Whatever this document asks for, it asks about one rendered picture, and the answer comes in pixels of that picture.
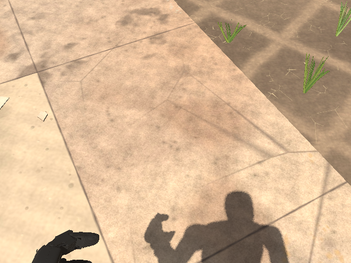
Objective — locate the left robot hand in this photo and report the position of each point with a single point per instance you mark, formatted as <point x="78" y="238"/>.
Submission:
<point x="64" y="244"/>

